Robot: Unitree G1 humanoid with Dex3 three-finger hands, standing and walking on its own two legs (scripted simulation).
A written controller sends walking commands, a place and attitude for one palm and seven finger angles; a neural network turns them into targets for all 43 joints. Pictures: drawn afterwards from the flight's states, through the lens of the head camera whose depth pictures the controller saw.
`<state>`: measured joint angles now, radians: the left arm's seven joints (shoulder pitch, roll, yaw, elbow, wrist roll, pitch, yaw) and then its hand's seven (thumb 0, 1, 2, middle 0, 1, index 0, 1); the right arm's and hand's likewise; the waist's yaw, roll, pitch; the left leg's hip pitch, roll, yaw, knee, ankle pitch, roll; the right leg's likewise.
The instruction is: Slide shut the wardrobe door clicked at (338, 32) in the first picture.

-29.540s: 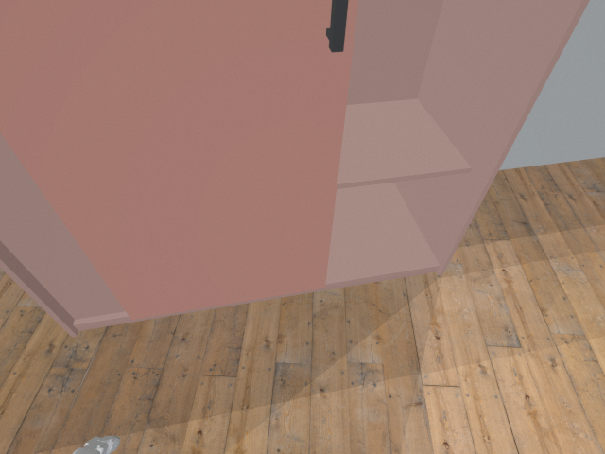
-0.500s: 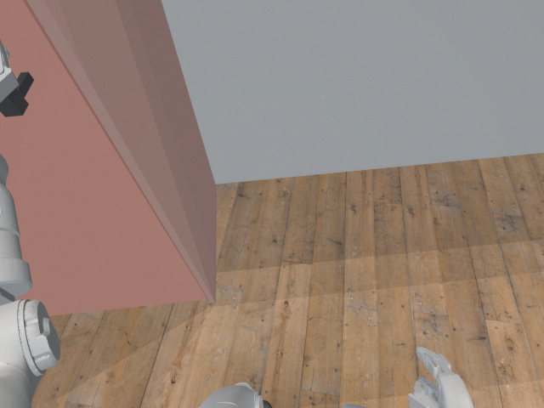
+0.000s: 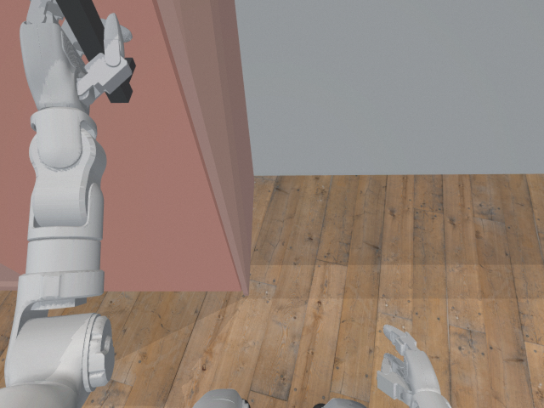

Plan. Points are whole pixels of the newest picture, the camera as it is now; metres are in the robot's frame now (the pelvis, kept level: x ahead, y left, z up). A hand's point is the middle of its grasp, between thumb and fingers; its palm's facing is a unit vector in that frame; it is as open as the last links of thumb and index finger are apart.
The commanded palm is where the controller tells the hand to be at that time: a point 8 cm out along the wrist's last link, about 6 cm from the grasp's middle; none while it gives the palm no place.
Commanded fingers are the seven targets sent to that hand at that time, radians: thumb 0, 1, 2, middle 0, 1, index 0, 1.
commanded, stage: stop walking and hold the door there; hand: left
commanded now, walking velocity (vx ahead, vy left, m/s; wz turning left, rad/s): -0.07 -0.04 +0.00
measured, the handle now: (100, 28) +0.46 +0.22 +0.27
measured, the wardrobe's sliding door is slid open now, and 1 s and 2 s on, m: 0.00 0.00 0.00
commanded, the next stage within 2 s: loosen the grip on the handle in 0.50 s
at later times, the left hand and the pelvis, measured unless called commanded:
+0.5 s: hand (118, 59) +0.42 +0.19 +0.26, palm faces +0.23 -0.97 -0.09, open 5.9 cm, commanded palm +0.39 +0.23 +0.25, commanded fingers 0.00 0.90 0.90 -0.45 -1.40 -0.45 -1.40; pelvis +0.01 +0.02 +0.01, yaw -2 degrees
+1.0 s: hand (110, 58) +0.42 +0.20 +0.26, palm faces +0.29 -0.95 -0.12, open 13.1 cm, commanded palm +0.38 +0.25 +0.26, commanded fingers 0.00 -0.55 0.20 -0.30 -1.22 -0.30 -1.22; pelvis -0.02 +0.00 +0.00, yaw -1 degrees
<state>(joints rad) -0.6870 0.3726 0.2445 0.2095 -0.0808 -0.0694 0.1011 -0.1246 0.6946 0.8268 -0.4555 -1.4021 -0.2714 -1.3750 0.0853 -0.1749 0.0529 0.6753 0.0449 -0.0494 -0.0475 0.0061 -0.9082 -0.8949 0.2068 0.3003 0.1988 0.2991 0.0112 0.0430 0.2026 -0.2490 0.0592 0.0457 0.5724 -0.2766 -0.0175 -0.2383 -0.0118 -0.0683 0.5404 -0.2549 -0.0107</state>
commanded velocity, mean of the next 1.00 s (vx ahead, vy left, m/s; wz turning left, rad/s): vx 0.00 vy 0.00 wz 0.00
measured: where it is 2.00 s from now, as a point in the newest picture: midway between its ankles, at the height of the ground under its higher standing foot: outside the picture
